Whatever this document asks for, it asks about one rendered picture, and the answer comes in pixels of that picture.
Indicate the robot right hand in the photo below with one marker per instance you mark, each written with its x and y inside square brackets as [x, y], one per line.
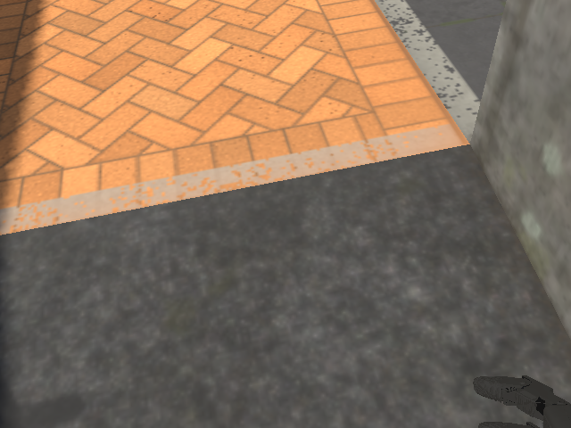
[530, 396]

